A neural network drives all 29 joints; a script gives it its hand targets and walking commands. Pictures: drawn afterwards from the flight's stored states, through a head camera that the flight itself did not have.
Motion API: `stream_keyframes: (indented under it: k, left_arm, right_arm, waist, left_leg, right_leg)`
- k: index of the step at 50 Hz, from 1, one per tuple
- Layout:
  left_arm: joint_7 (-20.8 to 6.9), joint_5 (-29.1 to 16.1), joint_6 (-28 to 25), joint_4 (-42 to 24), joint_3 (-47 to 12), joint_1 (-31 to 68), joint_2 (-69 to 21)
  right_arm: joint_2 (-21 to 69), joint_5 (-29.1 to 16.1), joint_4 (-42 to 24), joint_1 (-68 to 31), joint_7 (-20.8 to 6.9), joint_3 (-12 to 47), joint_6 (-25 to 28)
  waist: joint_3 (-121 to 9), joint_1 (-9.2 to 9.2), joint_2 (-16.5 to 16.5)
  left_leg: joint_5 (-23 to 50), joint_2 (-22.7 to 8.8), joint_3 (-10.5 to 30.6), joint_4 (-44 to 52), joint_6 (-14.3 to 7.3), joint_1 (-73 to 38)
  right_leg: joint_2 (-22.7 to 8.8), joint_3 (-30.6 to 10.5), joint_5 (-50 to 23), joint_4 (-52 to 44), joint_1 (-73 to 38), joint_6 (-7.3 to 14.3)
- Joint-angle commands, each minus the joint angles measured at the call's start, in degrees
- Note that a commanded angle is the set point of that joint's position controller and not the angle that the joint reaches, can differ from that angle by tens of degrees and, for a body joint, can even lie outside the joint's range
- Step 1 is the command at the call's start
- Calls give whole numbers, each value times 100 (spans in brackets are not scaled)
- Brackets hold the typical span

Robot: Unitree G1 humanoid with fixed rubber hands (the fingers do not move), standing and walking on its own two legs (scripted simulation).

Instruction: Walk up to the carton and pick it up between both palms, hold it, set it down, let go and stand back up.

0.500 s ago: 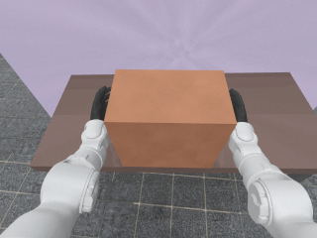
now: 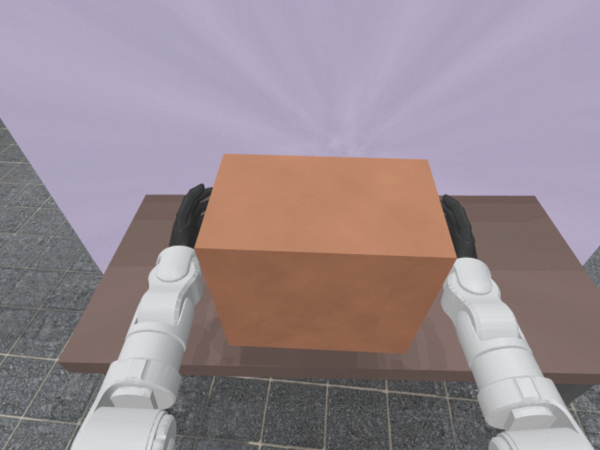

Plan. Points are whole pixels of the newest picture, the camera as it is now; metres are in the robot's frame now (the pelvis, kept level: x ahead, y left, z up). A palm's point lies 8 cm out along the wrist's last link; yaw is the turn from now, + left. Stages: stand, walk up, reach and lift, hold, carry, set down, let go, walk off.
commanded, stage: reach and lift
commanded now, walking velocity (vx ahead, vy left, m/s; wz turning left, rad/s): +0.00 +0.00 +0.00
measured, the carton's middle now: (320, 260) +0.38 -0.02 +0.07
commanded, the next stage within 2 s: hold in 1.30 s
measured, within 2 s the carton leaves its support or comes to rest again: neither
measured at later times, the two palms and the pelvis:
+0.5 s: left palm (164, 239) +0.34 +0.17 +0.17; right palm (465, 257) +0.32 -0.19 +0.13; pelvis -0.03 +0.01 +0.00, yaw +0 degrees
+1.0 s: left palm (163, 237) +0.35 +0.18 +0.16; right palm (459, 243) +0.33 -0.19 +0.14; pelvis -0.01 +0.00 +0.00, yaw +1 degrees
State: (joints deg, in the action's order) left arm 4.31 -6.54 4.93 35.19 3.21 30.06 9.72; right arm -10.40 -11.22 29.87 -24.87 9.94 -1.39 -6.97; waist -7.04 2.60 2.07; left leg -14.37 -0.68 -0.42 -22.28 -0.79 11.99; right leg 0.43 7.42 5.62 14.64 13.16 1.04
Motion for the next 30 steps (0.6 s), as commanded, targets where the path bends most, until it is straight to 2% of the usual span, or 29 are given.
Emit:
stream_keyframes:
  k: [1, 3, 7, 12, 16, 23, 26, 30]
  left_arm:
    - [-978, 362, 720, -2612, -2144, 3051, -3948]
    - [-1066, 577, 1092, -2679, -1946, 2812, -3862]
    - [-1339, 1006, 1638, -2560, -1418, 2585, -3696]
    - [-1420, 955, 1904, -2866, -1551, 2874, -3826]
    - [-1430, 1023, 2045, -2585, -1396, 3064, -3761]
    - [-1394, 1034, 2182, -2376, -1206, 3225, -3716]
    - [-1431, 1178, 2256, -2078, -872, 3185, -3576]
    - [-1460, 1201, 2275, -2203, -812, 3208, -3506]
  right_arm:
    - [3567, -130, -2419, -4084, -947, 2585, -71]
    - [3398, -109, -2317, -4000, -964, 2370, -203]
    - [3196, 113, -1931, -3928, -1055, 1885, -302]
    - [3144, 213, -2115, -4303, -1212, 1615, -137]
    - [3033, 479, -1794, -4565, -1354, 1249, -100]
    - [3064, 567, -1743, -5002, -1497, 1105, -40]
    - [2991, 671, -1456, -5052, -1545, 955, -79]
    - [3039, 624, -1512, -5088, -1544, 993, -28]
  waist:
    - [-2156, 11, -163]
    - [-1842, 5, -104]
    - [-1195, -2, -112]
    - [-1307, 94, 123]
    - [-1048, 129, 97]
    - [-1303, 67, -73]
    - [-1048, 15, -198]
    - [-1294, 2, -316]
  left_leg:
    - [3149, 258, 425, 146, 396, -109]
    - [3045, 238, 384, 203, 406, -221]
    - [2339, 204, 229, 433, 345, -163]
    - [2083, 190, 135, 460, 394, -307]
    - [1165, 136, 90, 712, 295, -125]
    - [672, 152, 24, 867, 155, 21]
    - [316, 136, -20, 1023, 86, 187]
    - [637, 187, -78, 932, 79, 53]
  right_leg:
    - [262, -852, -2433, 430, -2452, -57]
    - [257, -811, -2234, 355, -2407, -33]
    - [202, -715, -1593, 192, -2405, -4]
    - [227, -554, -1157, 154, -2316, 65]
    - [190, -442, -384, 68, -2110, 92]
    - [149, -402, -217, 88, -2262, 38]
    - [119, -389, 26, 52, -2287, 26]
    - [119, -377, -300, 98, -2483, -36]
